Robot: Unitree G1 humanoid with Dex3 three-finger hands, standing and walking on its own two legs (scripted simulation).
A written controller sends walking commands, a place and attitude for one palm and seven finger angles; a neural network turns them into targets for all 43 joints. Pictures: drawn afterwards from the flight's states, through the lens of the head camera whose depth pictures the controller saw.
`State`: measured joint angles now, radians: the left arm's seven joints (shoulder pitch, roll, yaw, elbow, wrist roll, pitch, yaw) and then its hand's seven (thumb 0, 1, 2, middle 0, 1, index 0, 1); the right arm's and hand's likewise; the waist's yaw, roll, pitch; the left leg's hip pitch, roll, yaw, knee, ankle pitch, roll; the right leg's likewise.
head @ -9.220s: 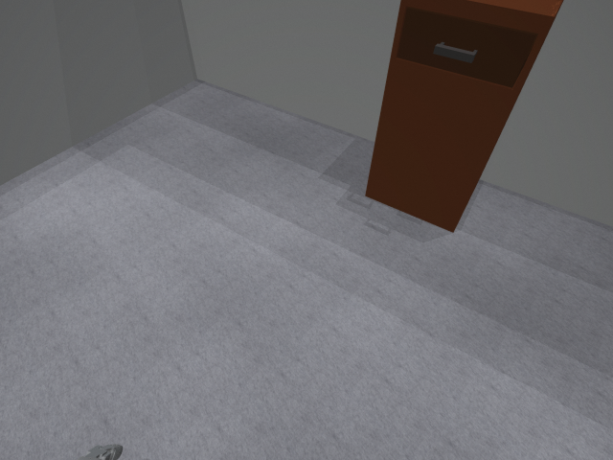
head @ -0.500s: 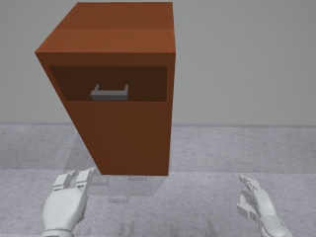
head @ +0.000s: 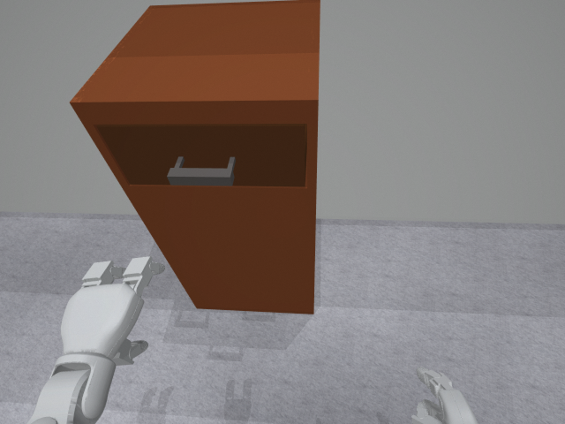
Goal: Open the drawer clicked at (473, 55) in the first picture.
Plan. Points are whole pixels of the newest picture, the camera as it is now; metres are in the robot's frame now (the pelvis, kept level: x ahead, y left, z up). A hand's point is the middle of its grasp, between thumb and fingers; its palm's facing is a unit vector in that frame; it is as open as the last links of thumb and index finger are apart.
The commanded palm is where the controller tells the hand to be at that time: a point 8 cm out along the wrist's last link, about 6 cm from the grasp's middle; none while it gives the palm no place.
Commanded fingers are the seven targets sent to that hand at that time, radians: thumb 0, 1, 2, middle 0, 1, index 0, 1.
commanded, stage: raise the hand with hooked fingers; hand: left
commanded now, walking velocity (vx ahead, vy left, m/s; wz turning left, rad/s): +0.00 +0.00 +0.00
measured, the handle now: (203, 169) +0.55 +0.23 +0.01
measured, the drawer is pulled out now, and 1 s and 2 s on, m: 0.00 0.00 0.00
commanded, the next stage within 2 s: move the hooked fingers above the handle in 1.02 s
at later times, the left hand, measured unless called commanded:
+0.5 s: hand (115, 248) +0.30 +0.26 +0.10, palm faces +0.06 -0.09 -0.99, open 13.7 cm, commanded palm +0.28 +0.26 +0.17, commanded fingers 0.00 -0.50 0.30 -0.30 -1.20 -0.30 -1.20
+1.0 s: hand (107, 239) +0.30 +0.27 +0.12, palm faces +0.06 -0.09 -0.99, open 13.8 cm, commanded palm +0.28 +0.27 +0.19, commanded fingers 0.00 -0.50 0.30 -0.30 -1.20 -0.30 -1.20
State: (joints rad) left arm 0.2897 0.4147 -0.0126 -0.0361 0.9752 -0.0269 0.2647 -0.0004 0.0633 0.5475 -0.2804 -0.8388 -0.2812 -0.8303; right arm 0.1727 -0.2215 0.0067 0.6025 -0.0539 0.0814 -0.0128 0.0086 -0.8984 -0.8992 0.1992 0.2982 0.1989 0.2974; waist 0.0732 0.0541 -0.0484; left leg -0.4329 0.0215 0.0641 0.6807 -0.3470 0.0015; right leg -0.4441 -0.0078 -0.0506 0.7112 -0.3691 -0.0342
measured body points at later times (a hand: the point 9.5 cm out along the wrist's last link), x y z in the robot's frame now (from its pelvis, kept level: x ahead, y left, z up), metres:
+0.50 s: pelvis +0.01 +0.02 +0.02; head +0.02 -0.01 +0.47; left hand +0.29 +0.27 +0.16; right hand +0.24 -0.19 -0.08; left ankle +0.00 +0.12 -0.72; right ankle +0.00 -0.09 -0.72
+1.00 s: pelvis +0.00 +0.03 +0.02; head +0.02 -0.01 +0.47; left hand +0.29 +0.27 +0.18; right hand +0.18 -0.20 -0.10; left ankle +0.00 +0.12 -0.72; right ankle +0.00 -0.09 -0.72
